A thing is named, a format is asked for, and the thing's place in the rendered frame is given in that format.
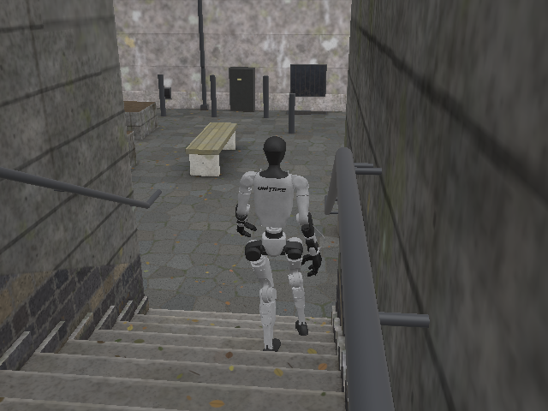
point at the robot right upper arm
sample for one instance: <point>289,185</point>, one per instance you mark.
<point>302,198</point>

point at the left robot thigh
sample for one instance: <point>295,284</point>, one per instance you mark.
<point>262,269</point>

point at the robot left upper arm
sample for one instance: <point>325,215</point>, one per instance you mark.
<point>244,192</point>

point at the left robot hand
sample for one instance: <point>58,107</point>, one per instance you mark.
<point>243,232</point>

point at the robot left forearm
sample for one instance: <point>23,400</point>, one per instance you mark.
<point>241,219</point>

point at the humanoid robot head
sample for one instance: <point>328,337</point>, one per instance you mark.
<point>274,148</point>

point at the robot right forearm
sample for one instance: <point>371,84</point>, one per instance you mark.
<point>309,236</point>

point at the right robot hand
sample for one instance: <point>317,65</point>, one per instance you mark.
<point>316,263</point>

